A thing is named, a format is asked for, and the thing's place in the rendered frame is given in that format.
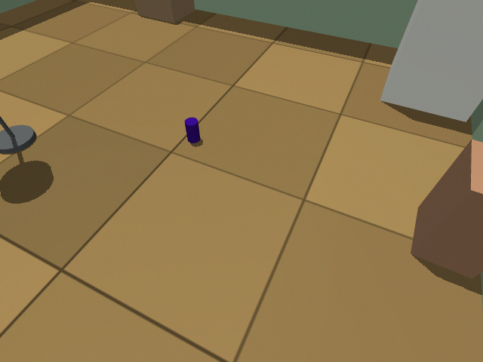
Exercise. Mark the floor lamp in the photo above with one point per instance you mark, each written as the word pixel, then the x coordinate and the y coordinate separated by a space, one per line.
pixel 16 138

